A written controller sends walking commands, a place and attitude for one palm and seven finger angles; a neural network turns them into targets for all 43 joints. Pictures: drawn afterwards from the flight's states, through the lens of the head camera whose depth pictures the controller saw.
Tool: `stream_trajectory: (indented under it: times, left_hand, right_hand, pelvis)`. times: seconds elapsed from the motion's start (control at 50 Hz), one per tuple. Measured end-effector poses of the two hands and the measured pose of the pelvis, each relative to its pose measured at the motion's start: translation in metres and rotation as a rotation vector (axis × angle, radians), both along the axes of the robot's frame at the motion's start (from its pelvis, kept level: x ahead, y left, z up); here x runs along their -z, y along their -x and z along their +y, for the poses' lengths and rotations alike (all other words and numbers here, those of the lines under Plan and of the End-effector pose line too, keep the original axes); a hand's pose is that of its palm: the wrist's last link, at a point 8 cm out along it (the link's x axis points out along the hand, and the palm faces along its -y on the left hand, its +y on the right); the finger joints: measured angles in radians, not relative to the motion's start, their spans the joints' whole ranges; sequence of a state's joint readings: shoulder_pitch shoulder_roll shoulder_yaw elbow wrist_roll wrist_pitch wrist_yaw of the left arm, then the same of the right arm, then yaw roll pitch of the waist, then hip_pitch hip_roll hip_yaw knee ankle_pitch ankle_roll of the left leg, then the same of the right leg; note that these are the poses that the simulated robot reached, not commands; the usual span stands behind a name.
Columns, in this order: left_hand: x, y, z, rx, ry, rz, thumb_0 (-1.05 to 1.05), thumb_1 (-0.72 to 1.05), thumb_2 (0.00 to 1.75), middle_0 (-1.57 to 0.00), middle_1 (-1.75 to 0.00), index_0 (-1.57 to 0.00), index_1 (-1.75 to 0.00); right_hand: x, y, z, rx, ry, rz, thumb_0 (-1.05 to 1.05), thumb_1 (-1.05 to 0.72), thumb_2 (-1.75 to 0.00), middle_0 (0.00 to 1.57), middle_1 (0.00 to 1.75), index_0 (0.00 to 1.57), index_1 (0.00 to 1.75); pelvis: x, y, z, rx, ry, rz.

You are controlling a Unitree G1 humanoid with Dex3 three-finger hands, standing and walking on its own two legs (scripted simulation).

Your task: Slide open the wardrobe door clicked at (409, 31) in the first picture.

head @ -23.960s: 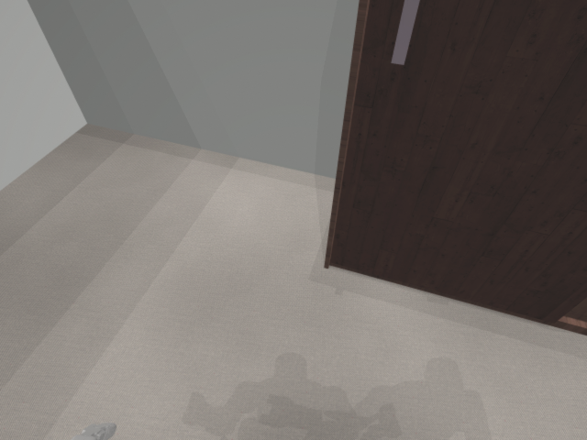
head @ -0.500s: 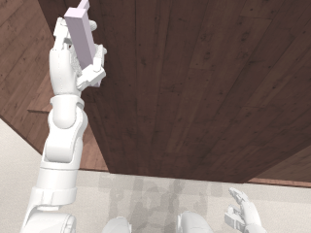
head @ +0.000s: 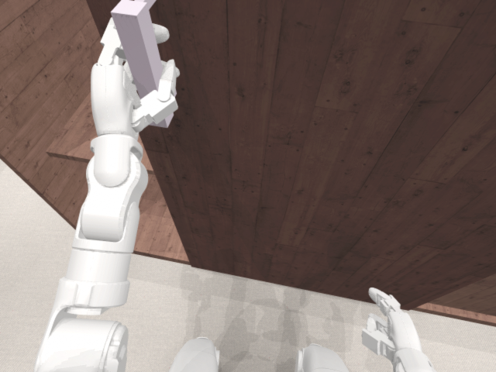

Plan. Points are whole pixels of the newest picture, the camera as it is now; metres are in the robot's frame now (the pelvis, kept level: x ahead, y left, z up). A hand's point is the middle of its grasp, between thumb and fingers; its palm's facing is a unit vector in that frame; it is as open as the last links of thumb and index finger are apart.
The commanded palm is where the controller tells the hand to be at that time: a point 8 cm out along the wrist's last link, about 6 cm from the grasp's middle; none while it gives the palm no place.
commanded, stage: step sideways, sliding the door along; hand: left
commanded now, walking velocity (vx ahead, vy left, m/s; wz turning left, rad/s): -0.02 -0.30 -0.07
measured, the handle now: (155, 62) +0.42 +0.20 +0.23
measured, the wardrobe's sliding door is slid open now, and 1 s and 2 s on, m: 0.39 0.64 0.65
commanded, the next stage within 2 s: stop walking and hold the door there in 1.38 s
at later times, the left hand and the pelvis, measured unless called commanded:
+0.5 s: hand (256, 108) +0.38 +0.07 +0.21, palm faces +0.26 -0.96 -0.04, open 6.5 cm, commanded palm +0.36 +0.05 +0.20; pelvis +0.01 -0.12 +0.01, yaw +0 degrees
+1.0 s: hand (370, 127) +0.38 -0.07 +0.21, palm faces +0.23 -0.97 -0.04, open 6.5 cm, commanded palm +0.35 -0.09 +0.20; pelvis +0.00 -0.24 +0.01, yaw -1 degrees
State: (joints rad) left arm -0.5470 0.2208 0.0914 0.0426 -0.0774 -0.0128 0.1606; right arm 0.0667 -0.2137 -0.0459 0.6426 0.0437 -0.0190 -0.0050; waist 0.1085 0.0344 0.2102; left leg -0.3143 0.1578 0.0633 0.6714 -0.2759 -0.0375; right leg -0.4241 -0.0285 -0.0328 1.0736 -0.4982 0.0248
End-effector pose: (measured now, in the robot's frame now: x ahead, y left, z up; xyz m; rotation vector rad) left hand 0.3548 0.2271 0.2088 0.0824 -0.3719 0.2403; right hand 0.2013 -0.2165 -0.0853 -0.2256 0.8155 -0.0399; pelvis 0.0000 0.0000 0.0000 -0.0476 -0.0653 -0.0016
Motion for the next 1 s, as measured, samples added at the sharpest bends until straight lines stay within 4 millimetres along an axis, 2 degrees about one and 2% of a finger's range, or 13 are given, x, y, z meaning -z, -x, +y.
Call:
stream_trajectory:
  times: [0.08,0.14,0.2,0.26,0.34,0.44,0.52,0.6,0.68,0.76,0.82,0.9,1.0]
  left_hand:
    - [0.000,0.001,-0.016,0.007,0.007,0.006,-0.06,0.66,0.77,-0.45,-1.40,-0.31,-1.29]
    - [0.000,0.001,-0.029,0.001,0.005,0.010,-0.06,0.66,0.77,-0.45,-1.40,-0.32,-1.29]
    - [-0.001,0.002,-0.042,-0.026,-0.012,0.008,-0.08,0.64,0.78,-0.45,-1.40,-0.32,-1.29]
    - [0.000,0.003,-0.056,-0.077,-0.052,-0.007,-0.10,0.63,0.79,-0.45,-1.40,-0.30,-1.28]
    - [0.000,0.003,-0.076,-0.104,-0.077,-0.007,-0.11,0.62,0.80,-0.45,-1.40,-0.29,-1.26]
    - [0.001,0.003,-0.098,-0.033,-0.034,-0.023,-0.08,0.65,0.77,-0.45,-1.40,-0.28,-1.26]
    - [0.001,0.004,-0.117,-0.007,-0.006,-0.014,-0.07,0.66,0.76,-0.45,-1.40,-0.29,-1.25]
    - [0.000,0.004,-0.137,0.001,0.005,-0.002,-0.07,0.66,0.76,-0.45,-1.40,-0.30,-1.26]
    - [0.000,0.005,-0.158,-0.021,-0.009,-0.003,-0.07,0.65,0.77,-0.45,-1.40,-0.30,-1.27]
    - [0.001,0.006,-0.181,-0.080,-0.059,-0.015,-0.10,0.63,0.78,-0.45,-1.40,-0.28,-1.26]
    - [0.000,0.007,-0.198,-0.088,-0.070,-0.003,-0.11,0.64,0.78,-0.45,-1.40,-0.27,-1.26]
    - [0.001,0.007,-0.219,-0.029,-0.034,-0.015,-0.08,0.66,0.77,-0.45,-1.40,-0.27,-1.27]
    - [0.001,0.008,-0.247,0.020,-0.001,-0.007,-0.06,0.68,0.75,-0.45,-1.40,-0.26,-1.26]
  right_hand:
    - [-0.013,-0.003,-0.009,-0.044,-0.017,0.004,0.01,-0.91,-0.90,0.20,0.30,0.20,0.30]
    - [-0.016,-0.007,-0.017,-0.074,-0.033,-0.007,0.01,-0.90,-0.90,0.20,0.30,0.20,0.30]
    - [-0.012,-0.015,-0.028,-0.098,-0.061,-0.030,0.01,-0.90,-0.90,0.20,0.30,0.20,0.30]
    - [0.000,-0.027,-0.044,-0.114,-0.099,-0.071,0.01,-0.90,-0.90,0.20,0.30,0.20,0.30]
    - [0.008,-0.036,-0.069,-0.063,-0.082,-0.092,0.01,-0.90,-0.90,0.20,0.30,0.20,0.30]
    - [-0.001,-0.025,-0.095,-0.021,-0.022,-0.058,0.01,-0.91,-0.90,0.20,0.30,0.20,0.30]
    - [-0.015,-0.013,-0.108,-0.055,-0.029,-0.031,0.01,-0.91,-0.90,0.20,0.30,0.20,0.30]
    - [-0.021,-0.007,-0.123,-0.076,-0.034,-0.032,0.01,-0.90,-0.90,0.20,0.30,0.20,0.30]
    - [-0.016,-0.010,-0.141,-0.090,-0.063,-0.060,0.01,-0.90,-0.90,0.20,0.30,0.20,0.30]
    - [0.001,-0.021,-0.166,-0.094,-0.109,-0.102,0.01,-0.90,-0.90,0.20,0.30,0.20,0.30]
    - [0.006,-0.021,-0.188,-0.042,-0.086,-0.099,0.01,-0.90,-0.90,0.20,0.30,0.20,0.30]
    - [0.003,-0.010,-0.214,0.009,-0.018,-0.074,0.01,-0.90,-0.90,0.20,0.30,0.20,0.30]
    - [-0.010,0.010,-0.235,-0.017,-0.023,-0.022,0.01,-0.91,-0.90,0.20,0.30,0.20,0.30]
  pelvis:
    - [-0.011,-0.002,-0.021,0.002,0.027,-0.004]
    - [-0.014,-0.006,-0.040,0.000,0.042,-0.006]
    - [-0.010,-0.010,-0.063,-0.008,0.044,-0.008]
    - [0.006,-0.017,-0.090,-0.022,0.003,0.001]
    - [0.006,-0.016,-0.098,-0.032,-0.006,0.024]
    - [-0.002,-0.013,-0.104,0.000,-0.012,0.006]
    - [-0.014,-0.011,-0.120,-0.002,0.023,-0.008]
    - [-0.017,-0.012,-0.142,0.005,0.042,-0.011]
    - [-0.011,-0.013,-0.172,0.005,0.041,-0.011]
    - [0.006,-0.013,-0.205,-0.003,0.003,0.001]
    - [0.004,-0.009,-0.211,-0.011,-0.015,0.023]
    - [0.001,-0.005,-0.215,-0.002,-0.020,0.024]
    - [-0.011,0.001,-0.238,0.015,0.003,-0.008]
